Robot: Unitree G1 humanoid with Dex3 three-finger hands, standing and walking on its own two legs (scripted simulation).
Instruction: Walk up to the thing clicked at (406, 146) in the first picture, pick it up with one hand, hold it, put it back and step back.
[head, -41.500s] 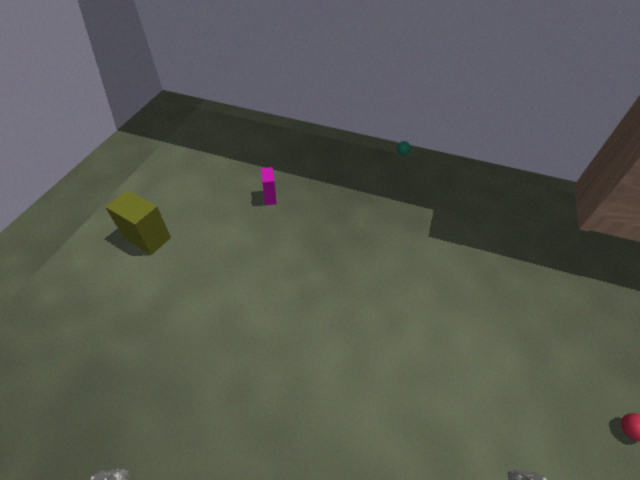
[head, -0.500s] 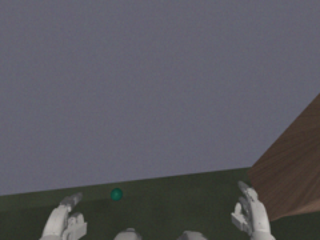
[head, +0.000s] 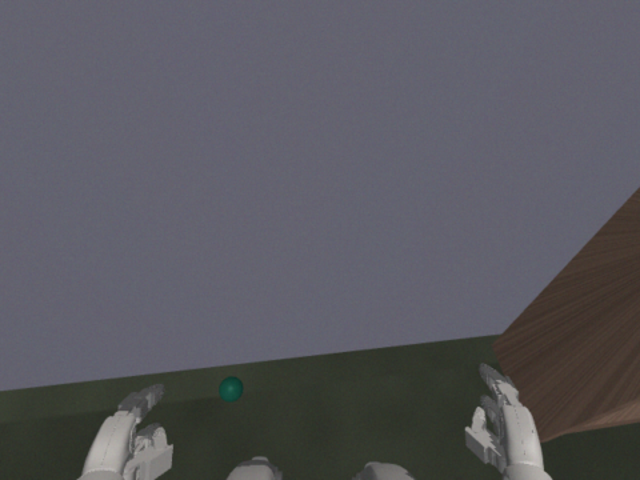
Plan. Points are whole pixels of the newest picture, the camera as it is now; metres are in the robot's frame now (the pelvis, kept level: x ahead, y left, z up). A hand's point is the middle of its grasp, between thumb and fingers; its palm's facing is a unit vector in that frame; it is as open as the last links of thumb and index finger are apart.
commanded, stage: home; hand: left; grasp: from above
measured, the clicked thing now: (231, 389) +0.43 +0.23 -0.68
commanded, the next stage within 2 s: stand in 0.46 s
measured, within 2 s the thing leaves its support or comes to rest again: neither
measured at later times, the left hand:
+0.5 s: hand (163, 451) +0.16 +0.18 -0.05, palm faces +0.04 -0.98 -0.20, open 7.4 cm
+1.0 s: hand out of the picture +0.07 +0.24 -0.10, palm faces +0.04 -0.95 -0.31, open 7.4 cm
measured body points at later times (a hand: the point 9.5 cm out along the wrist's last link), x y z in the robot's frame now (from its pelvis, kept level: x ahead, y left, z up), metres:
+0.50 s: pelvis +0.00 +0.01 +0.00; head +0.02 +0.01 +0.45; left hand +0.16 +0.24 -0.03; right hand +0.16 -0.24 -0.06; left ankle +0.01 +0.12 -0.68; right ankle -0.01 -0.12 -0.68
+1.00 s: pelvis -0.01 +0.01 +0.05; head +0.00 +0.02 +0.50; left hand +0.07 +0.29 -0.08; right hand +0.08 -0.26 -0.08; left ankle +0.01 +0.12 -0.68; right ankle -0.01 -0.12 -0.68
